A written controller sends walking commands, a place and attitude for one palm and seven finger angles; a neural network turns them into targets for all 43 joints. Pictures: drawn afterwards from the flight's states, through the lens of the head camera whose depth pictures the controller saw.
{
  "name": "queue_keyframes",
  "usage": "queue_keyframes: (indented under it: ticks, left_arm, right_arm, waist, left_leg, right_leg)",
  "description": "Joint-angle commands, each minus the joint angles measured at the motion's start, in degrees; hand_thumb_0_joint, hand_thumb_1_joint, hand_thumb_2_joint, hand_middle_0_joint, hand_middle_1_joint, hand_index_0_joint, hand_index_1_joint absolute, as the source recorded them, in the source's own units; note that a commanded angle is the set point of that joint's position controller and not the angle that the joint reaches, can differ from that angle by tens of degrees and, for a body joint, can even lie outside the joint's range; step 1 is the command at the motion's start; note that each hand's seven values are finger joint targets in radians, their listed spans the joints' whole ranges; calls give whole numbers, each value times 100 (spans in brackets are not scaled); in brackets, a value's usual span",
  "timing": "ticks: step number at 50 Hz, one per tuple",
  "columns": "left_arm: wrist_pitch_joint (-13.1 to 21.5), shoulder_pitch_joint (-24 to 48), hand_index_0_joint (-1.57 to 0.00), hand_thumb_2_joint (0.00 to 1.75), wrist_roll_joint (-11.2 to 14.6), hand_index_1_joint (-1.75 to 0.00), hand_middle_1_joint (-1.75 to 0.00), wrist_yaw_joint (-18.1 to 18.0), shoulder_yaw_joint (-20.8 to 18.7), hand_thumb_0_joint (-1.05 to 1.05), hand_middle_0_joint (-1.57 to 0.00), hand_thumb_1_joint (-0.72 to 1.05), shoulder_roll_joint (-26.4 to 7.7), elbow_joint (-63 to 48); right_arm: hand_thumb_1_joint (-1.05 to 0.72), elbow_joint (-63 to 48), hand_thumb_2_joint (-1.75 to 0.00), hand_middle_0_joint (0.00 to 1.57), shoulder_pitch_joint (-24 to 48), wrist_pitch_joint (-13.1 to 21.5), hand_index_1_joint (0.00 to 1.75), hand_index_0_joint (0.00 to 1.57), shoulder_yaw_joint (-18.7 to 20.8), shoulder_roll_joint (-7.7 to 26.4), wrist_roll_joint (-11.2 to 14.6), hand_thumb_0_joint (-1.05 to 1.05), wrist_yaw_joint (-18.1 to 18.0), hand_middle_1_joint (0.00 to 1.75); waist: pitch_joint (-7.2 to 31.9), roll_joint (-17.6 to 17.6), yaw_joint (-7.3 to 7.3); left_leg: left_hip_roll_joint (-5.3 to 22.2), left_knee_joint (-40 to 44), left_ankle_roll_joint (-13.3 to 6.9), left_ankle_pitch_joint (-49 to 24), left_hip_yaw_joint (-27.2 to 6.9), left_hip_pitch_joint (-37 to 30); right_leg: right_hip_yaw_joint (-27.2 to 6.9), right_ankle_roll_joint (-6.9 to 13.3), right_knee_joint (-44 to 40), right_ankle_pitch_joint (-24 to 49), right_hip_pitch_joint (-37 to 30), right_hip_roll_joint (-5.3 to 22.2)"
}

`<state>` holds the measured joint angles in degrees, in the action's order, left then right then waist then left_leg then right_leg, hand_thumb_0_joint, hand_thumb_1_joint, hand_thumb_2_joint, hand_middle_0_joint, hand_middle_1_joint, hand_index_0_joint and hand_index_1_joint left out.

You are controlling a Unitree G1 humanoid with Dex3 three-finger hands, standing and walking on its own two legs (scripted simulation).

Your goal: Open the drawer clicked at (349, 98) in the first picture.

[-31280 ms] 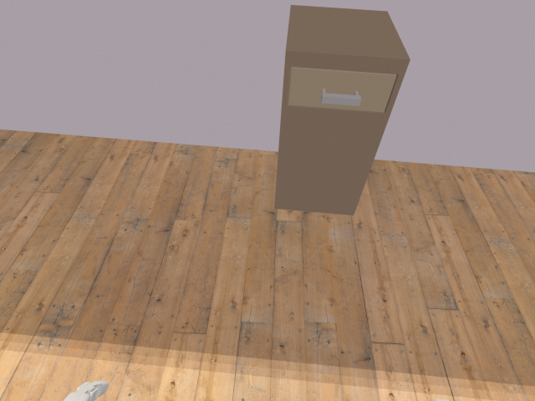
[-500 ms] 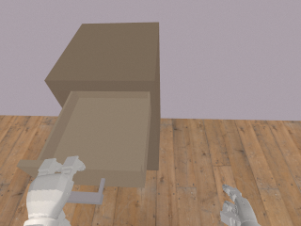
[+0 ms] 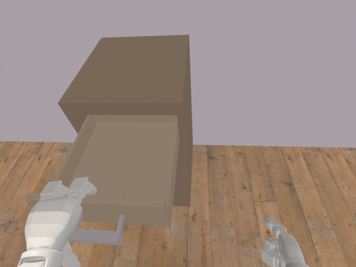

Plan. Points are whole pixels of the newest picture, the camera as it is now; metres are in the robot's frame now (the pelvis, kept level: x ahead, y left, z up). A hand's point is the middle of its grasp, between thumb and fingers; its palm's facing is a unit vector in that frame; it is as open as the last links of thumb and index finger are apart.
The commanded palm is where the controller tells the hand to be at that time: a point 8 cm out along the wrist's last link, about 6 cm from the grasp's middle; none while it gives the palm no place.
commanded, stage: lift the hand off the handle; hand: left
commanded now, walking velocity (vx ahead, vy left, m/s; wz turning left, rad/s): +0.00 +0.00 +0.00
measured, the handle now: (97, 227) +0.22 +0.25 -0.08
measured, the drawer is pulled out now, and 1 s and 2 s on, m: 0.30 0.30 0.30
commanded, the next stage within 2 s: draw the hand back to the body in 0.36 s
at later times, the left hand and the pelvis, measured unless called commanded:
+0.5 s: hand (66, 225) +0.18 +0.24 +0.06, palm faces +0.01 -0.14 -0.99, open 13.9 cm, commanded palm +0.15 +0.24 +0.12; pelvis +0.00 +0.01 +0.01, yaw +0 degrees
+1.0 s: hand (45, 225) +0.17 +0.26 +0.09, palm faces +0.02 -0.09 -1.00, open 13.8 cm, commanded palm +0.14 +0.27 +0.15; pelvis +0.00 +0.02 +0.01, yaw +0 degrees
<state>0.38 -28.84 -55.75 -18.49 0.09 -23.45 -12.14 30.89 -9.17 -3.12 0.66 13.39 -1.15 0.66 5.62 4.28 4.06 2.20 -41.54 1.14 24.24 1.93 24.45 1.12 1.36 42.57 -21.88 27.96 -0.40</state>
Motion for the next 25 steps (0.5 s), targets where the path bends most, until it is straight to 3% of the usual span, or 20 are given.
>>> queue_keyframes:
  ticks: [1, 2, 3, 5, 7, 8, 9, 13, 16, 18, 19, 21, 25]
  left_arm:
    - [30, -231, -30, 30, 166, -120, -120, -122, -667, 0, -30, -50, -821, -1379]
    - [52, -178, -30, 30, 152, -120, -120, -86, -714, 0, -30, -50, -908, -1444]
    - [60, -286, -30, 30, 185, -120, -120, -50, -612, 0, -30, -50, -797, -1456]
    - [136, -88, -30, 30, 141, -120, -120, -12, -633, 0, -30, -50, -885, -1585]
    - [189, 129, -30, 30, 82, -120, -120, -13, -738, 0, -30, -50, -1033, -1684]
    - [197, -15, -30, 30, 101, -120, -120, -18, -679, 0, -30, -50, -920, -1662]
    - [221, 117, -30, 30, 55, -120, -120, -26, -796, 0, -30, -50, -1068, -1682]
    - [198, 208, -30, 30, 81, -120, -120, -51, -857, 0, -30, -50, -1053, -1659]
    - [96, 36, -30, 30, 149, -120, -120, 16, -818, 0, -30, -50, -943, -1466]
    - [26, 92, -30, 30, 196, -120, -120, 121, -578, 0, -30, -50, -768, -1420]
    - [18, 204, -30, 30, 193, -120, -120, 169, -530, 0, -30, -50, -788, -1519]
    - [-10, 77, -30, 30, 233, -120, -120, 241, -464, 0, -30, -50, -742, -1609]
    - [104, 15, -30, 30, 102, -120, -120, 244, -607, 0, -30, -50, -979, -1983]
  right_arm:
    - [-90, -1016, -90, 20, 697, 306, 30, 20, 208, 512, 19, 0, 10, 30]
    - [-90, -998, -90, 20, 672, 297, 30, 20, 198, 525, -10, 0, 16, 30]
    - [-90, -1017, -90, 20, 698, 298, 30, 20, 209, 511, 7, 0, 11, 30]
    - [-90, -1005, -90, 20, 693, 303, 30, 20, 207, 520, -30, 0, 11, 30]
    - [-90, -977, -90, 20, 655, 296, 30, 20, 182, 531, -65, 0, 10, 30]
    - [-90, -1007, -90, 20, 674, 296, 30, 20, 199, 507, -46, 0, 7, 30]
    - [-90, -986, -90, 20, 657, 287, 30, 20, 186, 523, -69, 0, 13, 30]
    - [-90, -970, -90, 20, 693, 290, 30, 20, 207, 477, -23, 0, -11, 30]
    - [-90, -988, -90, 20, 733, 273, 30, 20, 195, 495, 17, 0, -1, 30]
    - [-90, -1000, -90, 20, 765, 253, 30, 20, 191, 502, 44, 0, 9, 30]
    - [-90, -1003, -90, 20, 769, 256, 30, 20, 171, 527, 28, 0, 19, 30]
    - [-90, -1054, -90, 20, 814, 263, 30, 20, 160, 520, 35, 0, 25, 30]
    - [-90, -1097, -90, 20, 721, 249, 30, 20, 131, 509, -21, 0, 44, 30]
  waist:
    - [862, -397, 40]
    - [923, -497, 60]
    - [693, -407, 29]
    - [602, -434, 14]
    - [685, -346, 37]
    - [553, -321, 30]
    - [665, -416, 57]
    - [559, -168, 59]
    - [625, -328, 91]
    - [461, -346, 42]
    - [615, -234, 87]
    - [568, -309, 83]
    - [741, -152, 156]
  left_leg:
    - [-206, 450, -252, -1939, 3, -425]
    - [-221, 446, -262, -1903, 11, -460]
    - [-215, 484, -265, -1826, 4, -427]
    - [-204, 499, -282, -1776, -19, -479]
    - [-214, 514, -276, -1745, -35, -594]
    - [-205, 534, -280, -1672, -34, -579]
    - [-213, 525, -272, -1664, -46, -611]
    - [-200, 614, -258, -1535, -41, -675]
    - [-189, 666, -238, -1761, -56, -650]
    - [-171, 709, -235, -1679, -42, -593]
    - [-182, 740, -241, -1718, -48, -650]
    - [-160, 777, -241, -1834, -67, -676]
    - [-136, 759, -239, -2104, -57, -797]
  right_leg:
    - [-195, 47, -741, 2395, -884, 91]
    - [-195, 16, -771, 2375, -878, 103]
    - [-187, 25, -802, 2269, -823, 99]
    - [-183, 21, -848, 2144, -725, 111]
    - [-193, 34, -892, 1944, -639, 112]
    - [-153, 40, -901, 1860, -642, 113]
    - [-156, 34, -922, 1799, -610, 116]
    - [-100, 56, -972, 1532, -629, 107]
    - [-77, 52, -961, 1798, -786, 87]
    - [-22, 23, -978, 1711, -728, 92]
    - [-15, 26, -991, 1715, -775, 97]
    - [-55, 45, -1027, 1796, -854, 96]
    - [-50, 65, -970, 1983, -913, 103]
